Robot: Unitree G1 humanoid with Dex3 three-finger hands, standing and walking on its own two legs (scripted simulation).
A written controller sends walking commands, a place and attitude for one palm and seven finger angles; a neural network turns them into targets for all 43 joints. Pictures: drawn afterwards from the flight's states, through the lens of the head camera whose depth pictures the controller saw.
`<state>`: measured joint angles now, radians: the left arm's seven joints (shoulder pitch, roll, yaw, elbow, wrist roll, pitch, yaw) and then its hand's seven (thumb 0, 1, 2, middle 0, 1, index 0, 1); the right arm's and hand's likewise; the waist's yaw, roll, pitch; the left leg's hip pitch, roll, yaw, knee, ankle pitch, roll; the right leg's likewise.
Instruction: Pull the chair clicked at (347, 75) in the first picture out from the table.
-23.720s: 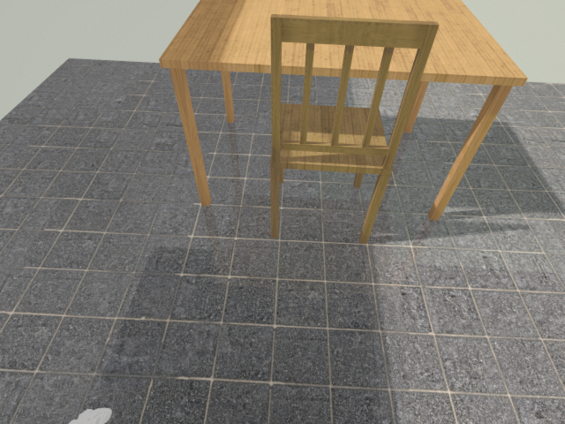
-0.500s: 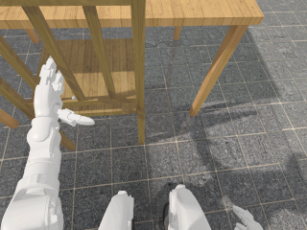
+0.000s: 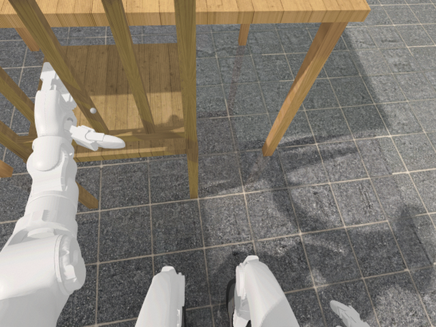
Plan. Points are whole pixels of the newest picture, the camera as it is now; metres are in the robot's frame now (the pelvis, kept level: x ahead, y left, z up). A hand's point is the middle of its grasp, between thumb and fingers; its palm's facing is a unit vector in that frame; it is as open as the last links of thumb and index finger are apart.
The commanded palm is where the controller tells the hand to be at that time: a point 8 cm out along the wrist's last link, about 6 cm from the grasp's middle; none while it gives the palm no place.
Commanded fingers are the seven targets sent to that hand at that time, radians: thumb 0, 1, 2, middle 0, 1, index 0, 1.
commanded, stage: push the fingers through the gap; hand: left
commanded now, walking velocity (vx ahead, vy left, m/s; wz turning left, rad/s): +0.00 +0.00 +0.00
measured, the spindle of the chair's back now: (73, 83) +0.52 +0.25 +0.06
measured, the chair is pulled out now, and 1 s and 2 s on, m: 0.00 0.00 0.03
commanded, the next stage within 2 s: hook a spindle and tug to test in 0.38 s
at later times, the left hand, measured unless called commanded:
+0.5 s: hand (95, 107) +0.49 +0.21 +0.04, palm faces +0.10 -0.99 -0.03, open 16.9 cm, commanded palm +0.46 +0.25 +0.04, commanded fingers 0.00 -0.50 0.30 -0.10 -0.19 -0.10 -0.19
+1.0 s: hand (90, 109) +0.49 +0.22 +0.04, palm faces +0.11 -0.99 -0.02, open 12.8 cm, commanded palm +0.46 +0.25 +0.04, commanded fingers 0.00 0.17 0.59 -0.50 -1.45 -0.50 -1.45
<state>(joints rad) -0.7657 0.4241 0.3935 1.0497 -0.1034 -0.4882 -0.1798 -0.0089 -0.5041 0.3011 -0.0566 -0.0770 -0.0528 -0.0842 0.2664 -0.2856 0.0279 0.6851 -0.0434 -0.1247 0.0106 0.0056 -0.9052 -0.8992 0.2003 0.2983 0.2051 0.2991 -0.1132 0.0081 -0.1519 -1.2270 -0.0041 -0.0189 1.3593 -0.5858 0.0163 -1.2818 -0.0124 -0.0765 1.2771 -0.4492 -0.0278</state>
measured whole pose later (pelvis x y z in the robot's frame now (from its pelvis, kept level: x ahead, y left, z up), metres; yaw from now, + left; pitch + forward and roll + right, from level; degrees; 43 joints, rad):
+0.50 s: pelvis +0.00 +0.01 +0.00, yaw -1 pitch +27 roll -3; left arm -0.77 0.44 0.41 1.04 -0.09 -0.48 -0.18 -0.01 -0.50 0.30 -0.06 -0.08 -0.06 -0.08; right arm 0.30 -0.28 0.03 0.68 -0.05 -0.09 0.03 0.01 -0.91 -0.90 0.20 0.30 0.20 0.30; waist -0.13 0.01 -0.15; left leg -1.23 0.00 -0.01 1.36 -0.59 0.03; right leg -1.29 0.00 -0.07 1.26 -0.44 -0.02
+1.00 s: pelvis +0.01 +0.01 +0.00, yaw -1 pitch +27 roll -3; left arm -0.75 0.43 0.39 1.03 -0.11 -0.47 -0.17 -0.01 -0.29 0.39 -0.36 -1.04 -0.35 -1.04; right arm 0.27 -0.28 0.03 0.67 -0.04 -0.08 0.02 0.00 -0.91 -0.90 0.20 0.30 0.20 0.30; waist -0.12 0.01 -0.15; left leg -1.22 0.00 -0.02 1.36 -0.60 0.03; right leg -1.27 -0.01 -0.08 1.25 -0.45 -0.01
